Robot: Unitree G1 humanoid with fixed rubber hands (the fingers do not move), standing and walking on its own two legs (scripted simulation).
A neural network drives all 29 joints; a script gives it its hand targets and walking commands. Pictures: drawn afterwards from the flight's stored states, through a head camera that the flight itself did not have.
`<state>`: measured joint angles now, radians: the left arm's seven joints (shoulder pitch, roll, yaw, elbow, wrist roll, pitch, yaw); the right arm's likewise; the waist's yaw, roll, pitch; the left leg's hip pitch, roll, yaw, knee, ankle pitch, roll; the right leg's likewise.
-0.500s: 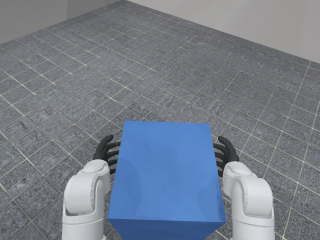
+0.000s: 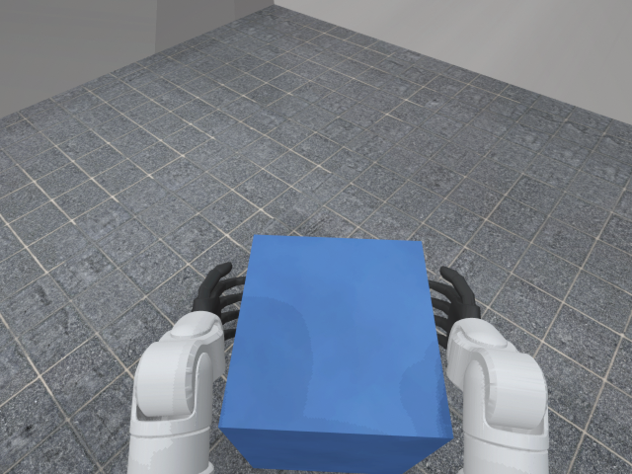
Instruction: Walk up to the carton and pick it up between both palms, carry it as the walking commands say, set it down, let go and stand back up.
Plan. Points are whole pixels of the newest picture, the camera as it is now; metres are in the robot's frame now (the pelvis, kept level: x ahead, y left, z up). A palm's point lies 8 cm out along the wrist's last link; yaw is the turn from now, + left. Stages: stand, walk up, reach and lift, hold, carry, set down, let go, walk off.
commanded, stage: carry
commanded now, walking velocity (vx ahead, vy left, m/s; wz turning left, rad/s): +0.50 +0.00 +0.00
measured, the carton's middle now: (331, 362) +0.27 +0.00 -0.01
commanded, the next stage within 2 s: none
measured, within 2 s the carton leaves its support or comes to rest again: neither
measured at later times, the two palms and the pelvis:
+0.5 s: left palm (249, 145) +0.61 +0.15 +0.07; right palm (422, 150) +0.59 -0.14 +0.08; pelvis +0.32 +0.02 +0.00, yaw -4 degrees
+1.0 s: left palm (293, 55) +0.91 +0.09 +0.08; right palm (427, 59) +0.91 -0.19 +0.08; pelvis +0.63 -0.04 +0.00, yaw -1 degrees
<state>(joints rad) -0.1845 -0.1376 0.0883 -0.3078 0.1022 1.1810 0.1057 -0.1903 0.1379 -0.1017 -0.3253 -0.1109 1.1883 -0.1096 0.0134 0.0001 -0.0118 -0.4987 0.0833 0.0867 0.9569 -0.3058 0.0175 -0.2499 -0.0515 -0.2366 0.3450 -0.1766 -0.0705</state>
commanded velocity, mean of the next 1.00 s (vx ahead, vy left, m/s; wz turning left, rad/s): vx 0.37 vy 0.00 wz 0.00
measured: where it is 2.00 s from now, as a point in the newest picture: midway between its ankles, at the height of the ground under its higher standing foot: (340, 322)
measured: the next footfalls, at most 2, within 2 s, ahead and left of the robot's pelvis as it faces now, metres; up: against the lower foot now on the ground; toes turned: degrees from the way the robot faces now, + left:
left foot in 0.26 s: +0.33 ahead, +0.12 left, +0.00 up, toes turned +10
right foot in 0.66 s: +0.61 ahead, -0.12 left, +0.00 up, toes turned -14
